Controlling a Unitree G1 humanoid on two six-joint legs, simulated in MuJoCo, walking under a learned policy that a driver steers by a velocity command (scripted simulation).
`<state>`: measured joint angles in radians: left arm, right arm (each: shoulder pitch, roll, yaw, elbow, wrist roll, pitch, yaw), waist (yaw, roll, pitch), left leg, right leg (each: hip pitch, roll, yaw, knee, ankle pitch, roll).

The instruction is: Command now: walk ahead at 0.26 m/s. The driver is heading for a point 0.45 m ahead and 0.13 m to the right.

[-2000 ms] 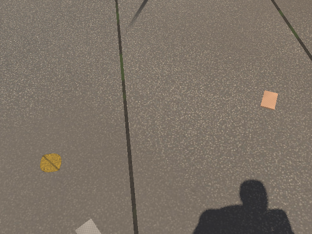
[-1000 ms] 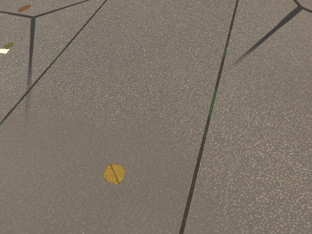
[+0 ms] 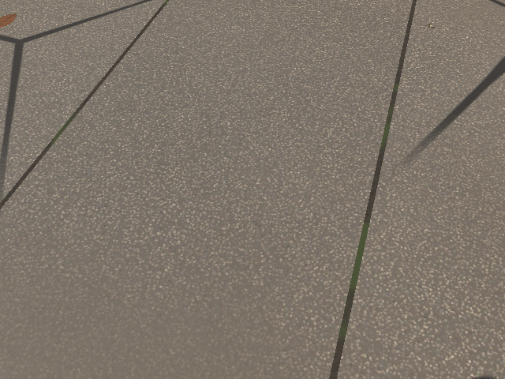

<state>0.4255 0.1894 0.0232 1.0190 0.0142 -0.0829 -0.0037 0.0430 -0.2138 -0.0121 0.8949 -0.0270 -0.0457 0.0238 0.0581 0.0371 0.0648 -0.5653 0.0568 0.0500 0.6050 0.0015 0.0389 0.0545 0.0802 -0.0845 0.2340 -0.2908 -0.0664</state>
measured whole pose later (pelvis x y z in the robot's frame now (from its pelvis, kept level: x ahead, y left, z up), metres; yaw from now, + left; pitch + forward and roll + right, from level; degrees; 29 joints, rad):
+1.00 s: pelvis +0.22 +0.04 +0.00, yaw -5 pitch +0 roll +0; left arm 0.31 0.20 0.06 1.06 0.03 -0.04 -0.02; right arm 0.39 -0.18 -0.05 1.06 -0.02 -0.08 -0.02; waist -0.01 -0.03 -0.01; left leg -0.11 -0.03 0.12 0.37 -0.27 0.07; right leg -0.42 -0.01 0.00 1.00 -0.32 -0.10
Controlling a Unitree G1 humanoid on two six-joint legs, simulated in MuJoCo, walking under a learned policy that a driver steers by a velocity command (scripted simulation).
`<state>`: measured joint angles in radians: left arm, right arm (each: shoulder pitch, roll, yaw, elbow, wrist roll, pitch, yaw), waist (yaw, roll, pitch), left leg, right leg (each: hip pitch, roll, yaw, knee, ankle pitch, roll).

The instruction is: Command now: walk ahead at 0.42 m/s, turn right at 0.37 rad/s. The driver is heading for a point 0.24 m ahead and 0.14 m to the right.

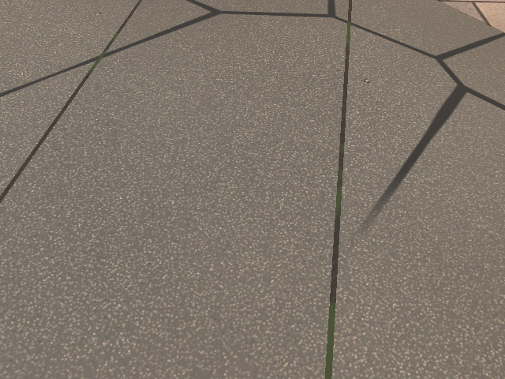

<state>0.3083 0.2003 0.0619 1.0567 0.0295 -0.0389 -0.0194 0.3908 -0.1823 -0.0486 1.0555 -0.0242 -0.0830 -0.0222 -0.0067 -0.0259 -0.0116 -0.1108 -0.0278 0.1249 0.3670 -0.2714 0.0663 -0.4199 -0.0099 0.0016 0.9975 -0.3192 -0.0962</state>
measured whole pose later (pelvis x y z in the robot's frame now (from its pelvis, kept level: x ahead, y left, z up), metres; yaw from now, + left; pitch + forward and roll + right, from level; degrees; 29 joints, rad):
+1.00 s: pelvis +0.25 -0.01 +0.00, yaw -8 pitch -1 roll +0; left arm 0.28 0.14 0.01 1.11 0.01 -0.02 0.03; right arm 0.32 -0.11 0.00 1.13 -0.01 -0.02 -0.04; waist 0.01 0.00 0.02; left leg -0.12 0.00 0.03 0.38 -0.24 0.01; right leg -0.17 0.04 -0.08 0.37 -0.18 -0.06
